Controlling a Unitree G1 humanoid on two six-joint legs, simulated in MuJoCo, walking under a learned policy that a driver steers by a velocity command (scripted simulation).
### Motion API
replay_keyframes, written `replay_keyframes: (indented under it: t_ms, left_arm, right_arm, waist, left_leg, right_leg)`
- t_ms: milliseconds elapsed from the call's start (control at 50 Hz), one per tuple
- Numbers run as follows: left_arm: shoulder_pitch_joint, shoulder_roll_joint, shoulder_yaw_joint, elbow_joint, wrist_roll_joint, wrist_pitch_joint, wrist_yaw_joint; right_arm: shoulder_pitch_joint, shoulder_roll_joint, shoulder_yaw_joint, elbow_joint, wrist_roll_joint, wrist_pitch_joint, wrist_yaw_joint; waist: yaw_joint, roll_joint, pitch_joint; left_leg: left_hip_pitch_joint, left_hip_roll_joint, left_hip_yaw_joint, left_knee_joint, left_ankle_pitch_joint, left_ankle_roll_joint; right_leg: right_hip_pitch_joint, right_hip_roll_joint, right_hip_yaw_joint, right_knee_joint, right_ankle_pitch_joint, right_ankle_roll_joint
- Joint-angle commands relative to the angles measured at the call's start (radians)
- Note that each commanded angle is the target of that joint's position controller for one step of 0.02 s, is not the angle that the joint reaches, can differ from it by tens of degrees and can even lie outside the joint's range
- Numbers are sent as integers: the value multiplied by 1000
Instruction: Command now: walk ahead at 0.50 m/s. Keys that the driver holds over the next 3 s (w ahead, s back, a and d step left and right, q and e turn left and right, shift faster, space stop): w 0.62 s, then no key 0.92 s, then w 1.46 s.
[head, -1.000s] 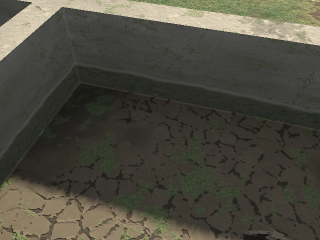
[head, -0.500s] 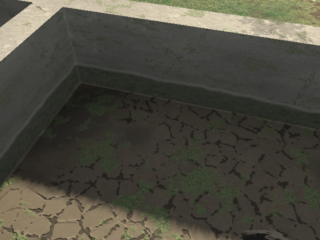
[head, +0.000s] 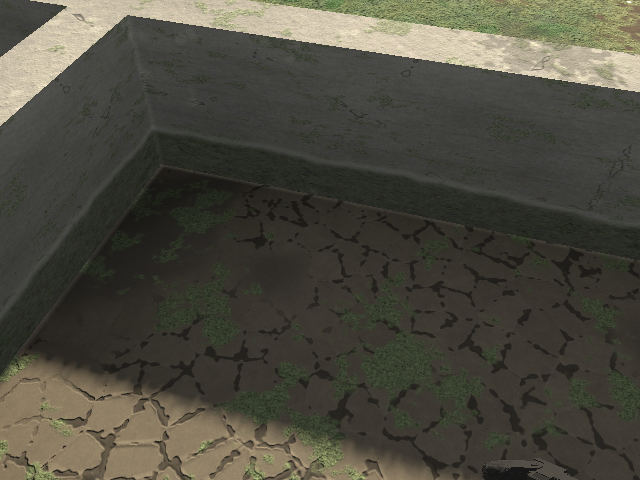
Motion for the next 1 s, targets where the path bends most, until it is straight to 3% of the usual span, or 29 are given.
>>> replay_keyframes:
  t_ms: [20,40,60,100,120,140,200,220,240,260,320,340,360,380,420,440,460,480,540,560,580,600,620,640,660,680,700,780,1000]
  left_arm:
    - [-54,58,15,-85,1,-22,1]
    - [-103,65,15,-105,-6,-11,3]
    - [-48,73,23,-82,2,-20,3]
    - [-97,63,13,-105,-4,-10,4]
    - [-87,75,21,-99,-1,-8,4]
    - [-31,73,24,-80,2,-20,3]
    - [-58,58,15,-84,1,-22,1]
    - [-103,64,13,-106,-6,-10,3]
    - [-90,74,19,-101,-1,-7,3]
    - [-29,70,23,-80,3,-19,2]
    - [-55,60,15,-83,0,-23,1]
    - [-101,65,13,-105,-6,-11,4]
    - [-88,75,19,-100,-1,-8,4]
    - [-27,70,22,-79,3,-20,3]
    - [-49,57,14,-82,1,-22,2]
    - [-98,64,14,-103,-6,-12,4]
    - [-90,76,20,-100,-2,-8,4]
    - [-31,68,21,-80,3,-18,3]
    - [-53,58,14,-82,1,-22,1]
    - [-99,64,12,-104,-6,-11,3]
    - [-40,69,19,-79,3,-20,3]
    - [-40,58,14,-82,1,-21,1]
    - [-90,63,12,-102,-4,-11,4]
    - [-73,76,19,-94,1,-10,4]
    - [-5,71,20,-68,3,-20,2]
    - [-12,56,11,-69,3,-19,0]
    - [-72,56,6,-92,1,-9,2]
    - [-26,54,4,-64,9,-6,-2]
    - [20,83,20,5,-8,-5,-9]
  right_arm:
    - [-108,-71,-21,-94,6,-14,-10]
    - [-147,-58,-16,-118,-5,-18,8]
    - [-73,-68,-21,-85,2,-16,-6]
    - [-141,-61,-17,-116,-6,-18,9]
    - [-113,-60,-18,-106,-16,-23,11]
    - [-61,-72,-22,-78,1,-21,-7]
    - [-110,-68,-20,-96,6,-11,-9]
    - [-143,-58,-16,-117,-4,-16,8]
    - [-111,-60,-18,-106,-14,-21,12]
    - [-60,-71,-21,-78,1,-20,-6]
    - [-109,-68,-19,-96,5,-12,-9]
    - [-142,-58,-16,-117,-4,-16,8]
    - [-110,-59,-18,-106,-15,-21,11]
    - [-59,-71,-21,-78,1,-21,-6]
    - [-106,-68,-20,-94,6,-14,-10]
    - [-145,-55,-15,-117,-5,-19,7]
    - [-112,-57,-17,-106,-14,-22,10]
    - [-61,-70,-21,-78,2,-20,-7]
    - [-109,-66,-19,-96,5,-11,-10]
    - [-142,-56,-15,-117,-4,-17,8]
    - [-70,-66,-19,-84,1,-16,-6]
    - [-93,-71,-20,-89,4,-15,-9]
    - [-139,-59,-17,-115,-8,-20,8]
    - [-100,-55,-17,-101,-18,-25,10]
    - [-38,-63,-19,-67,2,-22,-7]
    - [-71,-63,-17,-73,8,-17,-10]
    - [-119,-48,-13,-99,-4,-21,7]
    - [-77,-43,-10,-59,-13,-25,14]
    - [-20,-54,-28,25,-2,-28,17]
  waist:
    - [8,23,-66]
    - [-11,-9,-5]
    - [2,1,-109]
    - [-11,-2,-7]
    - [-17,-13,-60]
    - [8,8,-149]
    - [7,19,-50]
    - [-13,-8,5]
    - [-18,-14,-48]
    - [8,9,-146]
    - [7,18,-49]
    - [-13,-10,6]
    - [-19,-15,-47]
    - [7,7,-145]
    - [8,23,-65]
    - [-12,-9,-5]
    - [-19,-17,-50]
    - [7,10,-140]
    - [7,21,-49]
    - [-13,-7,6]
    - [2,4,-106]
    - [11,23,-66]
    - [-11,-2,-7]
    - [-18,-11,-62]
    - [7,12,-148]
    - [13,33,-68]
    - [-9,10,7]
    - [-9,20,-58]
    - [-2,3,-61]
  left_leg:
    - [-62,94,-94,-136,236,31]
    - [-84,96,-48,-92,406,26]
    - [-43,93,-82,-123,267,28]
    - [-86,93,-44,-90,406,24]
    - [-61,92,-39,-83,440,24]
    - [-20,92,-77,-118,285,29]
    - [-71,98,-96,-139,230,32]
    - [-94,97,-46,-94,400,25]
    - [-70,93,-38,-84,433,23]
    - [-24,91,-75,-118,278,29]
    - [-69,98,-94,-138,229,32]
    - [-92,97,-44,-93,400,25]
    - [-69,93,-36,-83,434,23]
    - [-23,91,-73,-116,279,29]
    - [-59,96,-89,-134,236,32]
    - [-81,98,-43,-91,407,27]
    - [-64,96,-35,-84,438,24]
    - [-27,93,-74,-118,279,29]
    - [-70,100,-93,-140,225,32]
    - [-92,99,-43,-95,397,25]
    - [-46,94,-77,-123,258,28]
    - [-62,94,-82,-132,238,30]
    - [-82,95,-38,-89,404,25]
    - [-53,97,-39,-88,430,27]
    - [-14,101,-87,-136,258,33]
    - [-51,106,-106,-163,221,36]
    - [-65,111,-70,-131,386,32]
    - [18,140,-112,-218,427,28]
    - [107,184,-121,-363,430,30]
  right_leg:
    - [86,-28,43,-81,136,-13]
    - [49,-55,65,-77,319,-14]
    - [106,-33,44,-69,162,-13]
    - [50,-59,67,-76,330,-14]
    - [73,-66,68,-61,361,-16]
    - [122,-33,42,-60,173,-10]
    - [80,-25,43,-80,132,-14]
    - [46,-55,66,-76,320,-14]
    - [69,-65,69,-62,359,-16]
    - [122,-36,45,-62,177,-11]
    - [80,-26,44,-81,135,-15]
    - [45,-55,67,-77,324,-14]
    - [67,-65,69,-62,363,-16]
    - [121,-36,45,-62,180,-11]
    - [83,-28,44,-80,139,-13]
    - [46,-55,66,-77,323,-14]
    - [65,-61,67,-62,353,-14]
    - [116,-34,43,-61,172,-10]
    - [77,-25,44,-80,131,-14]
    - [43,-54,67,-76,320,-14]
    - [103,-36,47,-69,167,-14]
    - [86,-30,47,-76,152,-14]
    - [47,-60,70,-77,336,-15]
    - [70,-67,72,-65,357,-18]
    - [121,-36,47,-74,145,-11]
    - [87,-31,48,-101,97,-12]
    - [36,-59,70,-110,264,-11]
    - [76,-67,76,-175,245,3]
    - [171,-83,121,-334,325,-10]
